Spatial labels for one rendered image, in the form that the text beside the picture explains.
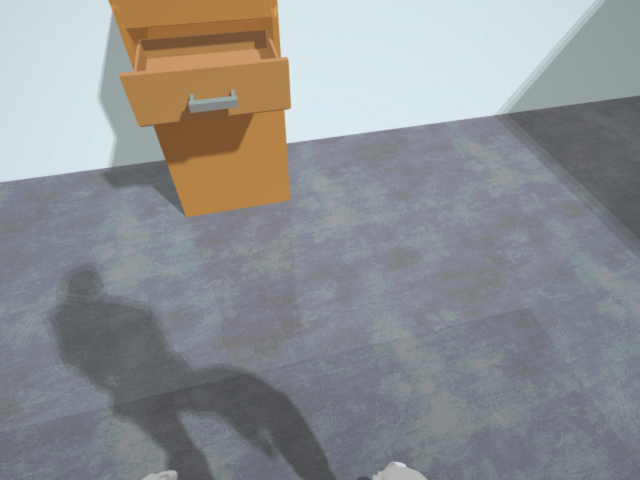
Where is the handle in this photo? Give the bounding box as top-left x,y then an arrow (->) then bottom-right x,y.
188,90 -> 239,113

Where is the robot right shin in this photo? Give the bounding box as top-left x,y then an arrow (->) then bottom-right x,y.
385,462 -> 407,469

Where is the drawer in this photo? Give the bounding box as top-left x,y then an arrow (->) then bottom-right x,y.
119,29 -> 291,127

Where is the cabinet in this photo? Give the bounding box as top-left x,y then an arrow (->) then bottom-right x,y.
108,0 -> 290,217

